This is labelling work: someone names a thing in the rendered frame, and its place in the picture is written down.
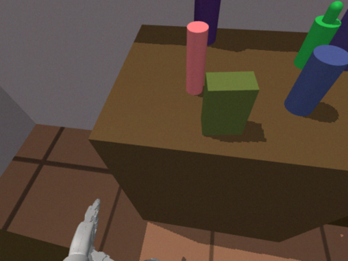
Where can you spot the left robot hand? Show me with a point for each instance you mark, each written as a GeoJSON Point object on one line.
{"type": "Point", "coordinates": [85, 234]}

